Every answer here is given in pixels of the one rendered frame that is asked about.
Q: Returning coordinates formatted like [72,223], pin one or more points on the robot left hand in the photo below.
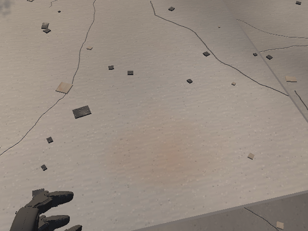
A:
[27,218]

